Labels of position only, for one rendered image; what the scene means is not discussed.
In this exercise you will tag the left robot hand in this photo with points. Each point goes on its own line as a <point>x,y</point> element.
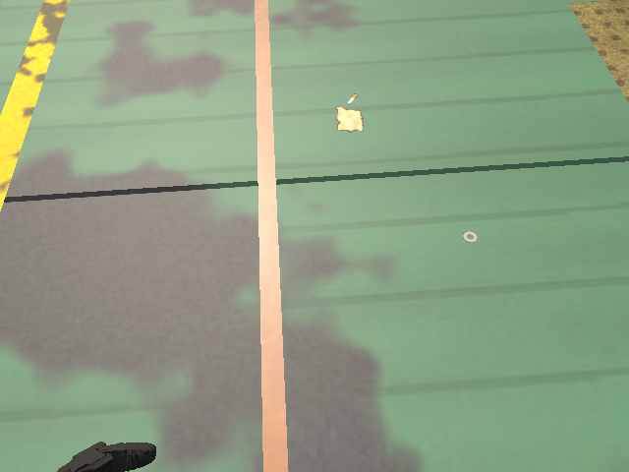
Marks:
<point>119,457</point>

